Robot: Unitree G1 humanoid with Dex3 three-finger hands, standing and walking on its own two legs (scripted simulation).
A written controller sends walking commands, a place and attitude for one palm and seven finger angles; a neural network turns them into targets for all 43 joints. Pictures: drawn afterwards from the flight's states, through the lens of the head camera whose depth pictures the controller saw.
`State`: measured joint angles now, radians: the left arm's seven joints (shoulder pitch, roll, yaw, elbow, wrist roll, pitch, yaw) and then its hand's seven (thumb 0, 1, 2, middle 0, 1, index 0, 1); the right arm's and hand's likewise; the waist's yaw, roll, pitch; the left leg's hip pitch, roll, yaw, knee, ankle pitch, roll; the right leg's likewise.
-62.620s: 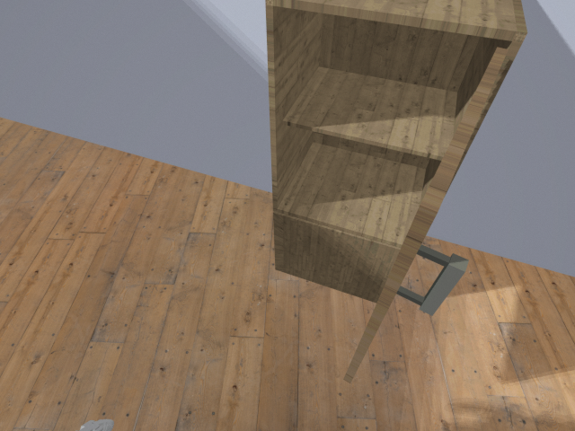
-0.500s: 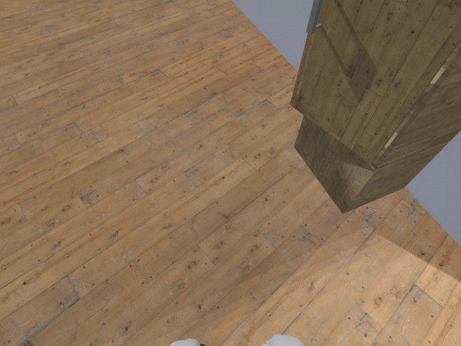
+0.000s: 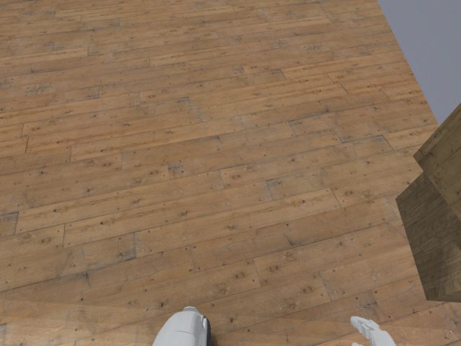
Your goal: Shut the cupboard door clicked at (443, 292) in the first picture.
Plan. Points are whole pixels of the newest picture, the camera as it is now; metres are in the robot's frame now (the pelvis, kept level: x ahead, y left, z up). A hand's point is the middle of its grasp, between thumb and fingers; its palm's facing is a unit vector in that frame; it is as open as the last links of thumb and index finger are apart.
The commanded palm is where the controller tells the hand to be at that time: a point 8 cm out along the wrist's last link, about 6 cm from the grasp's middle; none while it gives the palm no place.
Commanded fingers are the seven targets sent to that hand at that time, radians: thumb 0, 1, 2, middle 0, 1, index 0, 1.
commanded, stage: walk to a spot facing it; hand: left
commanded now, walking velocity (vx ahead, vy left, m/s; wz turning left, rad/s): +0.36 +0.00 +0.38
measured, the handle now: out of the picture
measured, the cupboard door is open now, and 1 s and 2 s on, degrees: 16 16 16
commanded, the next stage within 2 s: turn to face it in 0.70 s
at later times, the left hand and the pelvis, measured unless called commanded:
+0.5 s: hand (159, 243) +0.32 +0.19 -0.15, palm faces +0.08 -0.97 -0.21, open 7.4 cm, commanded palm none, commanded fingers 0.00 0.90 0.90 -0.20 -0.30 -0.20 -0.30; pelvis +0.21 +0.00 -0.01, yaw +7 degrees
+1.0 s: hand (148, 265) +0.28 +0.22 -0.19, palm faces +0.36 -0.91 -0.20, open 7.4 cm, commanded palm none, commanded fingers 0.00 0.90 0.90 -0.20 -0.30 -0.20 -0.30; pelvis +0.36 +0.06 -0.01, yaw +17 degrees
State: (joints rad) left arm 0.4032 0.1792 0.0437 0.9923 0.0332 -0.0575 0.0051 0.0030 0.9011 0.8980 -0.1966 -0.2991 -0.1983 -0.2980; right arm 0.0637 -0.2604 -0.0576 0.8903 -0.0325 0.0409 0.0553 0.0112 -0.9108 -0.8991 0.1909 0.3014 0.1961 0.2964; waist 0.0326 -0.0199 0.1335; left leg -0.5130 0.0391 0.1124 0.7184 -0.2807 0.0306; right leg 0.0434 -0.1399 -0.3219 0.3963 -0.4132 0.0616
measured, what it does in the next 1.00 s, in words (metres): walks ahead, turning left: left foot, then right foot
